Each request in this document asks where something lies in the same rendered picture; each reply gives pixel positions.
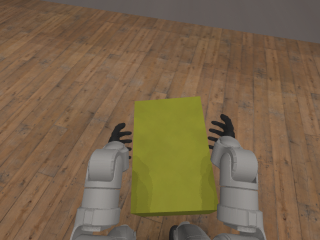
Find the robot right shin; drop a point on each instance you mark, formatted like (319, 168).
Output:
(184, 222)

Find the left robot hand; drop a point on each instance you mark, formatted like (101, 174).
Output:
(116, 134)

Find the right robot hand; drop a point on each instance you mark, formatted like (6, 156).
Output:
(228, 129)

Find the carton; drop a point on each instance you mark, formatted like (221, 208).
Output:
(172, 172)

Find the robot right forearm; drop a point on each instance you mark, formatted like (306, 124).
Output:
(238, 177)

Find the robot right thigh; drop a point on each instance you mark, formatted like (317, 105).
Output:
(189, 232)

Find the robot left forearm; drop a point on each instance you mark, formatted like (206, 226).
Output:
(99, 209)

